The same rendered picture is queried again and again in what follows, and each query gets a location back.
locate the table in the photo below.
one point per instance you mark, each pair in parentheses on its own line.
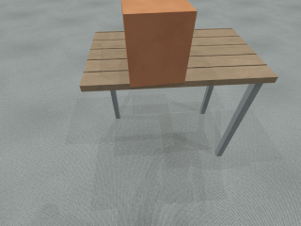
(218,57)

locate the carton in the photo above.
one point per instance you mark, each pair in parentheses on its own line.
(158,37)

